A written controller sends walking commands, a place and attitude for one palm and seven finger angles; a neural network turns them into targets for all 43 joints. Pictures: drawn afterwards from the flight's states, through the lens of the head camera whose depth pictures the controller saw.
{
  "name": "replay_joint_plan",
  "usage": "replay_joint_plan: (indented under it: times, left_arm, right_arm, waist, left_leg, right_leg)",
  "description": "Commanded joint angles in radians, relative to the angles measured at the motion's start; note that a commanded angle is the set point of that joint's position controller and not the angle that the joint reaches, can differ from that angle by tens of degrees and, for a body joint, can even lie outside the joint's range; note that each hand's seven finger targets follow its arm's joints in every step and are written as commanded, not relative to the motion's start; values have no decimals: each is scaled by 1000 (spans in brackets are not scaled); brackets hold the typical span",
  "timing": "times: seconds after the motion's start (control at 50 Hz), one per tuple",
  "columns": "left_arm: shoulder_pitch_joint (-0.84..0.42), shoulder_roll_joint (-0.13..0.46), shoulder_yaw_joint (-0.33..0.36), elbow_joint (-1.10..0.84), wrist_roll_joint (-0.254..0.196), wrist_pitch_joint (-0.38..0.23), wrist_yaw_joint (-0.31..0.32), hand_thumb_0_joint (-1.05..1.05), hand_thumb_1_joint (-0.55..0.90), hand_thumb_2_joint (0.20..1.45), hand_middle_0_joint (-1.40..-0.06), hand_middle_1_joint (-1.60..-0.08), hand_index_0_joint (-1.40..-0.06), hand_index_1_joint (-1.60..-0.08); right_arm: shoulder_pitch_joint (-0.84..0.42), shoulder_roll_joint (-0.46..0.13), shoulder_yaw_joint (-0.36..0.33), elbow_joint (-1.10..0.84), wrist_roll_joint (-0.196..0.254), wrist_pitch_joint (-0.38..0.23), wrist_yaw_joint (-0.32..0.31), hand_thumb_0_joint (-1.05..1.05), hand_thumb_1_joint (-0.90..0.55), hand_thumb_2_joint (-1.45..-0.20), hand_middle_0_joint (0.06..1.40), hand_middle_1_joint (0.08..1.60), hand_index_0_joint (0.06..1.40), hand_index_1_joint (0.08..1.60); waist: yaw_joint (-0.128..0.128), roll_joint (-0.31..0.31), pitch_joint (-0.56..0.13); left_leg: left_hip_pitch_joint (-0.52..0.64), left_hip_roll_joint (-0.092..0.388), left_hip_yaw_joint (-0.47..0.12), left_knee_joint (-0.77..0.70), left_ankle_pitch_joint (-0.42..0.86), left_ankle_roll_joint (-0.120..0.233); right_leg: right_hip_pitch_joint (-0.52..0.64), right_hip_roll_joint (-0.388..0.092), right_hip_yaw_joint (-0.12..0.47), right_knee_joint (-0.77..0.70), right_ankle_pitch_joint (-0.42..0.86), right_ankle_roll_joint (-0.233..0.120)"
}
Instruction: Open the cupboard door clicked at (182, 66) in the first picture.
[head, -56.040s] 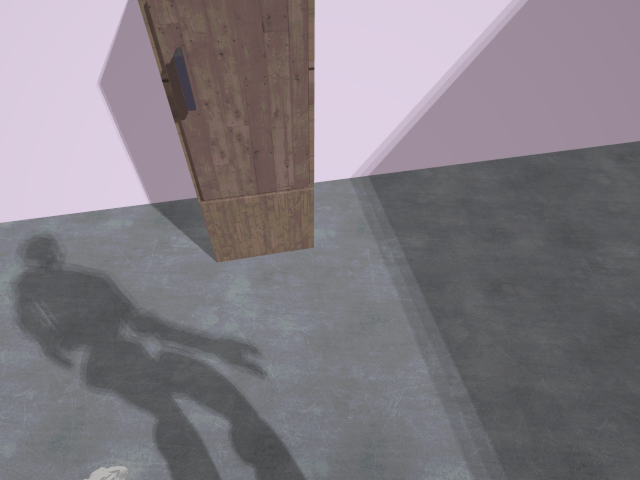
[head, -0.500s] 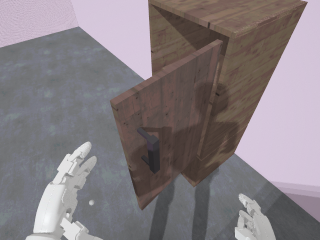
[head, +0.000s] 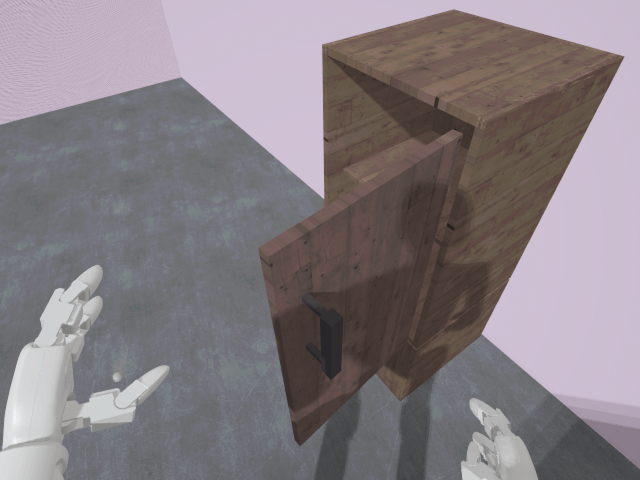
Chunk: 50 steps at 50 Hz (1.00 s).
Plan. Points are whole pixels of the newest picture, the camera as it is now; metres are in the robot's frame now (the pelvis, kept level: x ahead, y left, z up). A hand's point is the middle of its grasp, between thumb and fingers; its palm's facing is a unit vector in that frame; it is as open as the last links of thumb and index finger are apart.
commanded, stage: draw the hand back to the body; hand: left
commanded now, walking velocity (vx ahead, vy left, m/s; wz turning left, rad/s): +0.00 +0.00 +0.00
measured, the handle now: (321, 336) +0.30 +0.04 +0.02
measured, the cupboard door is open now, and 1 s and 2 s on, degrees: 97 97 97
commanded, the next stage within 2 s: step back with the hand held close in 0.62 s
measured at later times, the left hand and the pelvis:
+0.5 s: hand (78, 348) +0.19 +0.25 +0.15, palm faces +0.44 -0.81 -0.39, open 7.6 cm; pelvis +0.00 -0.01 +0.01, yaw -1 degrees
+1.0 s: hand (92, 349) +0.19 +0.24 +0.15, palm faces +0.34 -0.80 -0.49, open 7.4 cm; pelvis -0.02 -0.01 +0.01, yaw -2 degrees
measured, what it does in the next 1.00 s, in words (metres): stands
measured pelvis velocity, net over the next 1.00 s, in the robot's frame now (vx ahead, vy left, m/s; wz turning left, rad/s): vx -0.02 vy -0.01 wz -0.03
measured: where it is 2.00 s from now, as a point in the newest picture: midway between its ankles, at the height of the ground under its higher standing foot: outside the picture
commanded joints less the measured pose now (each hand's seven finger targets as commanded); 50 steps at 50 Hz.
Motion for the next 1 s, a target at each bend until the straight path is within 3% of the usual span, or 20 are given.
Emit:
replay_joint_plan:
  times: [0.0,0.16,0.22,0.28,0.34,0.44,0.56,0.68,0.7,0.72,0.74,0.76,0.78,0.8,0.84,0.9,0.94,0.98]
  left_arm:
    - [-74,157,155,-202,-7,-72,17,0,515,735,-186,-300,-186,-300]
    - [-165,207,250,-199,-15,-82,21,0,795,855,-196,-300,-196,-300]
    - [-201,232,290,-187,-22,-87,23,0,900,900,-200,-300,-200,-300]
    - [-169,166,232,-132,-25,-80,10,0,900,900,-200,-300,-200,-300]
    - [-161,180,239,-118,-26,-80,8,0,900,900,-200,-300,-200,-300]
    - [-196,227,271,-188,-18,-91,16,0,900,900,-200,-300,-200,-300]
    - [-199,208,259,-166,-23,-94,18,0,900,900,-200,-300,-200,-300]
    - [-198,204,255,-150,-24,-99,16,0,900,900,-200,-300,-200,-300]
    - [-194,202,256,-150,-25,-101,16,0,900,900,-200,-300,-200,-300]
    - [-269,225,262,-192,-23,-106,18,0,900,900,-200,-300,-200,-300]
    - [-427,378,417,-216,-9,-155,31,0,900,900,-200,-300,-200,-300]
    - [-262,274,346,-109,-16,-156,16,0,900,900,-200,-300,-200,-300]
    - [-162,230,309,-75,-14,-151,5,0,900,900,-200,-300,-200,-300]
    - [-138,215,287,-98,-14,-154,1,0,900,900,-200,-300,-200,-300]
    - [-110,216,284,-130,-12,-160,1,0,900,900,-200,-300,-200,-300]
    - [-61,246,313,-157,-13,-156,13,0,900,900,-200,-300,-200,-300]
    - [-51,283,348,-191,-15,-154,21,0,900,900,-200,-300,-200,-300]
    - [-26,282,352,-201,-18,-152,26,0,900,900,-200,-300,-200,-300]
  right_arm:
    - [-127,-105,-57,-148,-6,-53,-5,0,-900,-900,200,300,200,300]
    - [-147,-111,-67,-122,-7,-41,4,0,-900,-900,200,300,200,300]
    - [-152,-113,-72,-112,-5,-34,5,0,-900,-900,200,300,200,300]
    - [-156,-118,-74,-110,-6,-27,14,0,-900,-900,200,300,200,300]
    - [-163,-124,-82,-112,-5,-18,14,0,-900,-900,200,300,200,300]
    - [-173,-118,-81,-109,-6,-26,9,0,-900,-900,200,300,200,300]
    - [-175,-109,-78,-100,-5,-38,3,0,-900,-900,200,300,200,300]
    - [-176,-110,-81,-93,-5,-41,4,0,-900,-900,200,300,200,300]
    - [-175,-109,-82,-91,-7,-43,3,0,-900,-900,200,300,200,300]
    - [-181,-112,-81,-91,-7,-46,3,0,-900,-900,200,300,200,300]
    - [-155,-110,-61,-132,11,-28,5,0,-900,-900,200,300,200,300]
    - [-152,-108,-77,-105,4,-16,1,0,-900,-900,200,300,200,300]
    - [-149,-122,-85,-112,0,-3,6,0,-900,-900,200,300,200,300]
    - [-154,-129,-89,-119,-2,8,10,0,-900,-900,200,300,200,300]
    - [-158,-136,-95,-127,-5,23,8,0,-900,-900,200,300,200,300]
    - [-154,-134,-104,-146,0,48,3,0,-900,-900,200,300,200,300]
    - [-161,-134,-110,-157,4,63,-2,0,-900,-900,200,300,200,300]
    - [-159,-124,-113,-170,9,75,-6,0,-900,-900,200,300,200,300]
  waist:
    - [8,-11,-46]
    - [14,35,-46]
    - [16,24,-48]
    - [11,16,0]
    - [16,-26,-11]
    - [20,30,-51]
    - [15,6,-4]
    - [15,12,-4]
    - [15,-14,-14]
    - [12,0,-36]
    - [-28,49,85]
    - [-34,-60,56]
    - [-35,-89,18]
    - [-38,-78,-8]
    - [-39,-18,-55]
    - [-40,-45,-131]
    - [-39,-52,-163]
    - [-42,-65,-170]
  left_leg:
    - [16,53,-32,-152,373,-38]
    - [58,55,-28,-193,398,-46]
    - [68,55,-26,-203,377,-44]
    - [60,57,-24,-215,375,-42]
    - [55,54,-19,-220,330,-33]
    - [68,45,-17,-214,331,-32]
    - [69,42,-14,-219,281,-28]
    - [79,40,-10,-223,255,-24]
    - [84,40,-9,-221,264,-22]
    - [92,36,-8,-216,269,-19]
    - [-2,47,-30,-207,168,-9]
    - [11,50,-38,-174,176,-4]
    - [42,47,-29,-158,205,-2]
    - [43,49,-23,-155,227,-4]
    - [35,57,-20,-160,293,-9]
    - [28,74,-20,-157,391,-14]
    - [15,76,-24,-143,436,-17]
    - [8,82,-17,-132,447,-17]
  right_leg:
    - [94,11,-2,-100,235,-33]
    - [137,15,5,-136,250,-35]
    - [141,17,8,-150,244,-35]
    - [128,15,6,-160,241,-32]
    - [145,17,9,-171,229,-33]
    - [168,15,19,-170,243,-37]
    - [135,16,21,-190,208,-35]
    - [129,15,28,-203,184,-33]
    - [135,14,25,-201,194,-31]
    - [142,13,31,-201,206,-31]
    - [45,-25,112,-244,215,-32]
    - [17,-44,123,-258,235,-31]
    - [12,-48,126,-260,261,-30]
    - [20,-54,121,-250,288,-29]
    - [55,-57,102,-211,370,-28]
    - [96,-49,85,-151,463,-19]
    - [117,-54,83,-121,529,-19]
    - [107,-57,88,-98,562,-16]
